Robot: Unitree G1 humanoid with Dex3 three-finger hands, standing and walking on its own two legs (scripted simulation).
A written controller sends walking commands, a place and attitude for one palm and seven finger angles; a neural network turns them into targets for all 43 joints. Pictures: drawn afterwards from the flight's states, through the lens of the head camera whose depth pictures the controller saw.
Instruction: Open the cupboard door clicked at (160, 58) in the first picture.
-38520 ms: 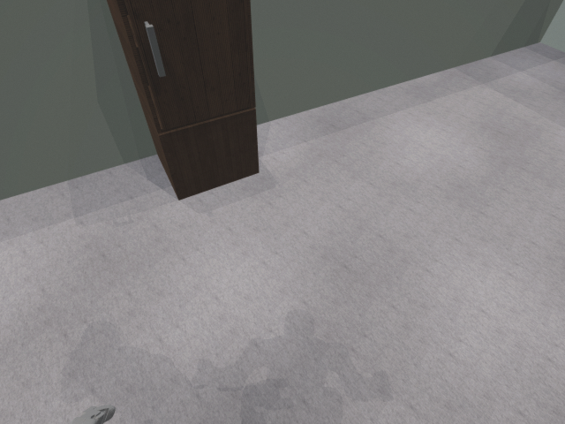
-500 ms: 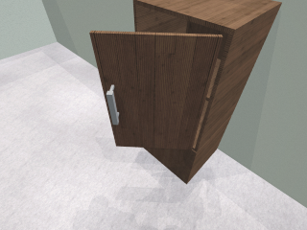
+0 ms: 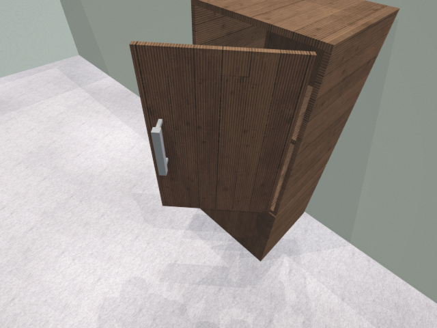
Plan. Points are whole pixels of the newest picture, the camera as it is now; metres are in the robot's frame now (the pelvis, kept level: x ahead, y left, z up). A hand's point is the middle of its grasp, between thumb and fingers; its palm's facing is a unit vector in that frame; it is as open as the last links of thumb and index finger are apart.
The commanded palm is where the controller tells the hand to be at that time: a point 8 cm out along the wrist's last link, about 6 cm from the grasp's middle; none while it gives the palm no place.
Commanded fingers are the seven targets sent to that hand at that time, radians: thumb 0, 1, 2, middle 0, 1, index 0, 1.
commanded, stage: come to a stop and stand still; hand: left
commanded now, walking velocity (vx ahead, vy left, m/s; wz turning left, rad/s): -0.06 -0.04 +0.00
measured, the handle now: (161, 148) +0.57 +0.19 -0.03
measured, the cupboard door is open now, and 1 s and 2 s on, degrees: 41 41 41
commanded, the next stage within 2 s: look again from close up in 0.92 s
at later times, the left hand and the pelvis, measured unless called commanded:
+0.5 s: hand out of the picture +0.00 +0.18 -0.19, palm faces +0.01 -0.98 -0.17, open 7.4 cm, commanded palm none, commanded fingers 0.00 0.90 0.90 -0.20 -0.30 -0.20 -0.30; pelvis -0.01 +0.02 -0.01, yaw +0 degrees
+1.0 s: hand out of the picture -0.04 +0.18 -0.18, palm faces +0.05 -0.99 -0.16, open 7.4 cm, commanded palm none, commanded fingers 0.00 0.90 0.90 -0.20 -0.30 -0.20 -0.30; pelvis -0.04 +0.01 +0.00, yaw +1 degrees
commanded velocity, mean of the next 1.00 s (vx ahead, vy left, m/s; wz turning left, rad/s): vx -0.03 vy -0.01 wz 0.00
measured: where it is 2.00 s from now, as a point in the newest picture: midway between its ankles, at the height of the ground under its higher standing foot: outside the picture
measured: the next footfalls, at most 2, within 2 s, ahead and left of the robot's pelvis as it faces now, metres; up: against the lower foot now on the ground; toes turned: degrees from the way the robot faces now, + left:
none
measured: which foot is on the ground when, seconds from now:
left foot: down 0.00-1.00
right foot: down 0.00-1.00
